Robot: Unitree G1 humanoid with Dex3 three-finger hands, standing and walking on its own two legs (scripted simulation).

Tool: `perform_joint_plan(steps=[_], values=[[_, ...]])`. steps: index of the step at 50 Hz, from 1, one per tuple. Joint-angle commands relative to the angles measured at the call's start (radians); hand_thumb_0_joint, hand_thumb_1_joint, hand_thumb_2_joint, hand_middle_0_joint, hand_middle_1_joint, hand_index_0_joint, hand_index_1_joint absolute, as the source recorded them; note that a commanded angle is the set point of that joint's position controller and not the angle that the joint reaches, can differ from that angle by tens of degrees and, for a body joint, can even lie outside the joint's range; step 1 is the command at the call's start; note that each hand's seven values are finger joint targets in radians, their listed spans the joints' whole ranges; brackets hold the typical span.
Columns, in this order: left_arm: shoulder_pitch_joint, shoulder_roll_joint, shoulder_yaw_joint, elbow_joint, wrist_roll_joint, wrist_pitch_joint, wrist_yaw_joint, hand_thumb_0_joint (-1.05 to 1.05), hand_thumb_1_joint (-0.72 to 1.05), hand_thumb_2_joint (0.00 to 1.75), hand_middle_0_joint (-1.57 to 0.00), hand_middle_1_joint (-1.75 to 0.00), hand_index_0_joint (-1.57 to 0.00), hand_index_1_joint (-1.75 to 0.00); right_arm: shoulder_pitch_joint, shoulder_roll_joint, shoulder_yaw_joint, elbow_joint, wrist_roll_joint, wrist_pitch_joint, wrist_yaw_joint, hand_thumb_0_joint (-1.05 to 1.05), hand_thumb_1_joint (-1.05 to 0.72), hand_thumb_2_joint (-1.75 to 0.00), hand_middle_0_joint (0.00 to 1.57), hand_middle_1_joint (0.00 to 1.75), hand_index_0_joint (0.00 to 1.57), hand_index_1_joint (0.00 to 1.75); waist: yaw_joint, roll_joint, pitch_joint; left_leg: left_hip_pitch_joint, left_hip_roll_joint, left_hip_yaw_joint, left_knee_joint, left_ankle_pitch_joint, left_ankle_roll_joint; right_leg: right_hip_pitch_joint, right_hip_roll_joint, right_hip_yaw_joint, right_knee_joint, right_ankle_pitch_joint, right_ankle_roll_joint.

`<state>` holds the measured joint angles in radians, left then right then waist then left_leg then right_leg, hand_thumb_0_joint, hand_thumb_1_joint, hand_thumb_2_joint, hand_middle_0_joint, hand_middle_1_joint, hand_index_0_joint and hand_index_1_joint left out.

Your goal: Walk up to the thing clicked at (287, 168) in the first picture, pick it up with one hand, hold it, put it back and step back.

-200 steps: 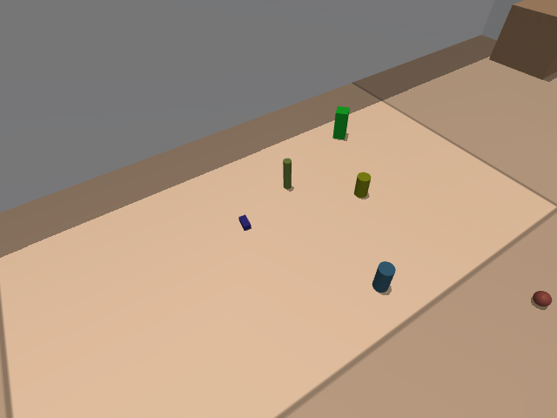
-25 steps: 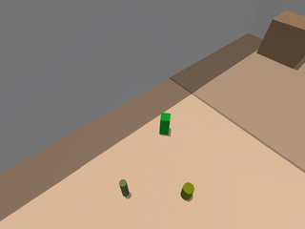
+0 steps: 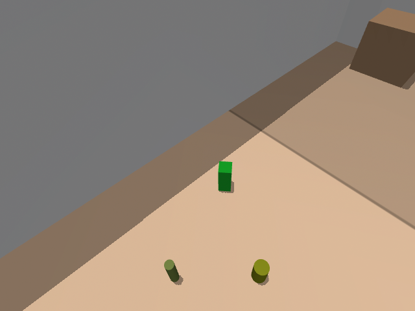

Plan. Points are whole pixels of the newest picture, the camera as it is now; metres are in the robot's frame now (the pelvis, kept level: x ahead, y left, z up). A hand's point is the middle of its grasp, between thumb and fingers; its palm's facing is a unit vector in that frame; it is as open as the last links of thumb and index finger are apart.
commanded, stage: walk up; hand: left
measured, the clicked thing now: (172, 271) +0.40 +0.21 -0.68
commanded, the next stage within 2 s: stand in 0.96 s
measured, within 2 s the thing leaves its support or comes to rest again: neither
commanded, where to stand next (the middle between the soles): +0.07 +0.00 m, yaw +2 degrees
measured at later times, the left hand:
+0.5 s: hand out of the picture +0.10 +0.24 -0.14, palm faces +0.00 -0.95 -0.32, open 7.4 cm
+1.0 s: hand out of the picture +0.09 +0.25 -0.14, palm faces +0.01 -0.94 -0.33, open 7.4 cm
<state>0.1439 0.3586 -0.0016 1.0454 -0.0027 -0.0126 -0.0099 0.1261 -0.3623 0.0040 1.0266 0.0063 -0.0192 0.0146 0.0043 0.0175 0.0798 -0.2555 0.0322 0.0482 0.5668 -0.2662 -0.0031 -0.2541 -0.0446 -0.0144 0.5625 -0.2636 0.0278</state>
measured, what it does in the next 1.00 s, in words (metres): stands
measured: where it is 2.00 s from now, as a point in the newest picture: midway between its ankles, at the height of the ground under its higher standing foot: outside the picture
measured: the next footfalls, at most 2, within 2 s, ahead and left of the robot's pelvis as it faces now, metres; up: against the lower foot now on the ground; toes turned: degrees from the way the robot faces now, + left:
none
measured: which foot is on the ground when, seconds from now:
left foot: down 0.00-1.00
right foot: down 0.00-1.00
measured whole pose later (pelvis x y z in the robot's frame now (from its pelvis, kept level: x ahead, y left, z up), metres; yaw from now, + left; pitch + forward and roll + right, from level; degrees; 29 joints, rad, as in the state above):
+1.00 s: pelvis +0.02 +0.00 +0.02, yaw +1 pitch -2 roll +0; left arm 0.09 0.34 0.01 1.16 0.00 -0.01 -0.01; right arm 0.08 -0.34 -0.01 1.17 -0.01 -0.01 0.01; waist 0.00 0.00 0.03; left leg -0.12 0.03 0.04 0.32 -0.16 -0.01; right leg -0.11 -0.04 -0.03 0.31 -0.16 0.03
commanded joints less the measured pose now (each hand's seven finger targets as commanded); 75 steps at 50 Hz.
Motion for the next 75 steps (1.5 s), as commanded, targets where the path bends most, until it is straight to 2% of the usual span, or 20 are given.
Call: perform_joint_plan(steps=[1,5,10,16,22,38,47,48,51,52,58,62,63,75], values=[[-0.078,0.23,0.044,-0.031,-0.003,-0.024,0.011,0.0,0.9,0.9,-0.2,-0.3,-0.2,-0.3,-0.041,-0.227,-0.039,-0.004,0.001,-0.027,-0.014,0.0,-0.9,-0.9,0.2,0.3,0.2,0.3,-0.003,-0.06,-0.106,0.059,0.091,-0.113,-0.169,0.138,0.036,0.053,-0.091,0.107,-0.161,0.154,-0.067],[-0.095,0.212,0.041,0.001,-0.007,-0.019,0.01,0.0,0.9,0.9,-0.2,-0.3,-0.2,-0.3,-0.073,-0.224,-0.035,0.036,-0.002,-0.03,-0.016,0.0,-0.9,-0.9,0.2,0.3,0.2,0.3,0.008,-0.029,-0.138,0.089,0.106,-0.118,-0.222,0.207,0.034,0.12,-0.086,0.083,-0.187,0.191,-0.059],[-0.118,0.207,0.038,0.032,-0.002,-0.015,0.009,0.0,0.9,0.9,-0.2,-0.3,-0.2,-0.3,-0.103,-0.212,-0.033,0.066,-0.006,-0.026,-0.016,0.0,-0.9,-0.9,0.2,0.3,0.2,0.3,0.008,-0.025,-0.128,0.119,0.102,-0.108,-0.256,0.205,0.025,0.13,-0.091,0.077,-0.242,0.193,-0.049],[-0.14,0.204,0.042,0.051,0.003,-0.013,0.008,0.0,0.9,0.9,-0.2,-0.3,-0.2,-0.3,-0.111,-0.205,-0.035,0.088,-0.01,-0.022,-0.016,0.0,-0.9,-0.9,0.2,0.3,0.2,0.3,0.0,-0.016,-0.105,0.118,0.1,-0.103,-0.29,0.139,0.017,0.115,-0.089,0.079,-0.286,0.135,-0.046],[-0.147,0.204,0.046,0.06,0.008,-0.016,0.007,0.0,0.9,0.9,-0.2,-0.3,-0.2,-0.3,-0.103,-0.206,-0.036,0.094,-0.012,-0.02,-0.015,0.0,-0.9,-0.9,0.2,0.3,0.2,0.3,-0.008,-0.024,-0.106,0.121,0.098,-0.101,-0.3,0.116,0.016,0.122,-0.092,0.083,-0.309,0.132,-0.044],[-0.113,0.193,0.049,0.067,0.007,-0.013,0.009,0.0,0.9,0.9,-0.2,-0.3,-0.2,-0.3,-0.09,-0.203,-0.043,0.088,-0.011,-0.017,-0.019,0.0,-0.9,-0.9,0.2,0.3,0.2,0.3,-0.009,-0.019,-0.111,0.146,0.106,-0.104,-0.302,0.19,0.013,0.133,-0.085,0.069,-0.298,0.182,-0.037],[-0.095,0.188,0.05,0.062,0.011,-0.011,0.009,0.0,0.9,0.9,-0.2,-0.3,-0.2,-0.3,-0.096,-0.199,-0.043,0.078,-0.012,-0.017,-0.018,0.0,-0.9,-0.9,0.2,0.3,0.2,0.3,-0.001,-0.018,-0.104,0.143,0.106,-0.103,-0.307,0.164,0.019,0.128,-0.085,0.07,-0.301,0.166,-0.035],[-0.104,0.205,0.045,0.053,0.013,-0.017,0.015,0.0,0.9,0.9,-0.2,-0.3,-0.2,-0.3,-0.097,-0.193,-0.044,0.073,-0.02,-0.014,-0.02,0.0,-0.9,-0.9,0.2,0.3,0.2,0.3,-0.009,-0.029,-0.107,0.136,0.116,-0.108,-0.311,0.202,0.013,0.143,-0.096,0.065,-0.297,0.174,-0.036],[-0.097,0.198,0.042,0.053,0.011,-0.019,0.018,0.0,0.9,0.9,-0.2,-0.3,-0.2,-0.3,-0.098,-0.197,-0.045,0.075,-0.016,-0.012,-0.019,0.0,-0.9,-0.9,0.2,0.3,0.2,0.3,-0.009,-0.023,-0.097,0.148,0.113,-0.108,-0.308,0.212,0.011,0.131,-0.096,0.067,-0.306,0.17,-0.034],[-0.097,0.201,0.044,0.048,0.012,-0.02,0.018,0.0,0.9,0.9,-0.2,-0.3,-0.2,-0.3,-0.092,-0.199,-0.046,0.075,-0.018,-0.014,-0.02,0.0,-0.9,-0.9,0.2,0.3,0.2,0.3,-0.01,-0.018,-0.123,0.165,0.116,-0.105,-0.305,0.229,0.011,0.138,-0.098,0.069,-0.3,0.185,-0.037],[-0.094,0.203,0.044,0.047,0.01,-0.015,0.015,0.0,0.9,0.9,-0.2,-0.3,-0.2,-0.3,-0.092,-0.2,-0.043,0.074,-0.017,-0.011,-0.017,0.0,-0.9,-0.9,0.2,0.3,0.2,0.3,-0.008,0.004,-0.088,0.115,0.103,-0.107,-0.331,0.101,0.01,0.135,-0.097,0.069,-0.31,0.108,-0.038],[-0.088,0.201,0.041,0.042,0.013,-0.019,0.016,0.0,0.9,0.9,-0.2,-0.3,-0.2,-0.3,-0.095,-0.204,-0.045,0.072,-0.017,-0.014,-0.016,0.0,-0.9,-0.9,0.2,0.3,0.2,0.3,-0.005,-0.017,-0.109,0.147,0.115,-0.111,-0.317,0.187,0.012,0.136,-0.099,0.065,-0.301,0.15,-0.039],[-0.093,0.207,0.041,0.04,0.012,-0.02,0.016,0.0,0.9,0.9,-0.2,-0.3,-0.2,-0.3,-0.088,-0.196,-0.043,0.072,-0.017,-0.016,-0.016,0.0,-0.9,-0.9,0.2,0.3,0.2,0.3,-0.008,-0.027,-0.111,0.155,0.116,-0.111,-0.31,0.238,0.01,0.139,-0.101,0.065,-0.294,0.186,-0.039],[-0.082,0.21,0.038,0.04,0.01,-0.021,0.019,0.0,0.9,0.9,-0.2,-0.3,-0.2,-0.3,-0.082,-0.203,-0.041,0.073,-0.016,-0.009,-0.017,0.0,-0.9,-0.9,0.2,0.3,0.2,0.3,-0.01,-0.021,-0.115,0.163,0.114,-0.102,-0.303,0.219,0.014,0.146,-0.105,0.066,-0.308,0.195,-0.038]])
